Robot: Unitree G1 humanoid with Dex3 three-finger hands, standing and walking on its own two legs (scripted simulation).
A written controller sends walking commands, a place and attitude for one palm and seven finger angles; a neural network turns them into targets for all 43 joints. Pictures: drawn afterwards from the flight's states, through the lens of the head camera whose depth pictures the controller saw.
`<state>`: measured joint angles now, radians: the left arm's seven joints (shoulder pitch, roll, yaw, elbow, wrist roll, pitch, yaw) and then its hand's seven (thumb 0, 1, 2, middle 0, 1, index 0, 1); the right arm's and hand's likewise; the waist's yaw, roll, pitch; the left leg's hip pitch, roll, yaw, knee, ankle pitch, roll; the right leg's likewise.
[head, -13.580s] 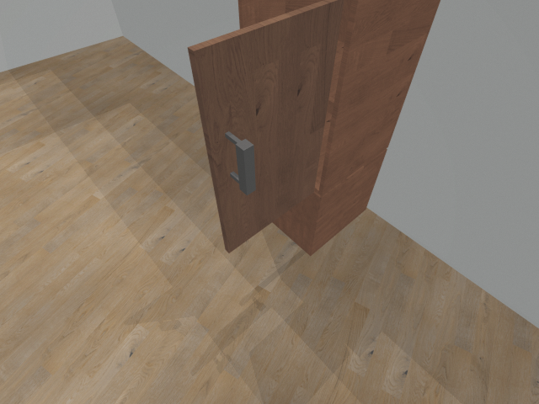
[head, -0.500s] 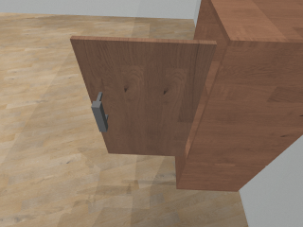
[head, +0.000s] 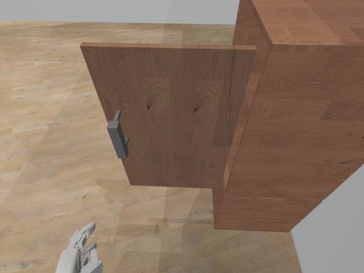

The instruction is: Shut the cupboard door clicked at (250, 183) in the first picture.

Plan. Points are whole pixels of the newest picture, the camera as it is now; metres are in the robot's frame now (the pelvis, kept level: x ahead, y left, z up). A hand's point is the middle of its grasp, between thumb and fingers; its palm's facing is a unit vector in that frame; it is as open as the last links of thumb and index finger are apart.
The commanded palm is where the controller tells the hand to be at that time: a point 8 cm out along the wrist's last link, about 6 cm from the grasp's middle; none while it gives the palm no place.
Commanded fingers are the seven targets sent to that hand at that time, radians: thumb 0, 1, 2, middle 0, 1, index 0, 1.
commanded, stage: raise the hand and make a fist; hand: left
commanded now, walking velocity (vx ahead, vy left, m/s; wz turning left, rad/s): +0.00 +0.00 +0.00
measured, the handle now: (120, 134) +0.46 +0.19 +0.02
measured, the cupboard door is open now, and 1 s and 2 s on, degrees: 90 90 90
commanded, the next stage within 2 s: bring the fist close to the handle in 1.78 s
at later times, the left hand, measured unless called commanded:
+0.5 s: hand (105, 268) +0.15 +0.16 -0.03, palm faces -0.06 -1.00 -0.04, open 5.1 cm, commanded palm +0.12 +0.22 -0.03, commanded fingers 0.00 0.90 0.90 -0.79 -0.94 -0.79 -0.94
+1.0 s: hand (87, 251) +0.17 +0.20 +0.00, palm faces -0.01 -1.00 -0.02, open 3.2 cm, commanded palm +0.15 +0.25 +0.00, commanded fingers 0.00 0.90 0.90 -1.25 -1.44 -1.25 -1.44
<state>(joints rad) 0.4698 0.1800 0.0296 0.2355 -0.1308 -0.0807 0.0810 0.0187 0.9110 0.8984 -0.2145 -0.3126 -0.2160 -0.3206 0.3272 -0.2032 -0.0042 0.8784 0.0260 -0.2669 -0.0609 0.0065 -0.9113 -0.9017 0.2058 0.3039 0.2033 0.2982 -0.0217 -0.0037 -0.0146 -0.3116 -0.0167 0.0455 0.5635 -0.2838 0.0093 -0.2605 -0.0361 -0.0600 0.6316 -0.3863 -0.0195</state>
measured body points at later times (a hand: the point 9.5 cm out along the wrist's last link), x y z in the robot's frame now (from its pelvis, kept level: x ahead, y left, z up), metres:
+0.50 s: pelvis -0.06 -0.02 -0.10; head +0.00 -0.02 +0.35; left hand +0.14 +0.22 -0.03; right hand +0.15 -0.23 -0.17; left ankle +0.00 +0.11 -0.73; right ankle -0.05 -0.10 -0.73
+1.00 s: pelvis -0.05 +0.02 -0.07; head +0.00 +0.03 +0.38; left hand +0.16 +0.25 +0.00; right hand +0.14 -0.22 -0.13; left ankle +0.00 +0.11 -0.73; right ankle -0.05 -0.10 -0.73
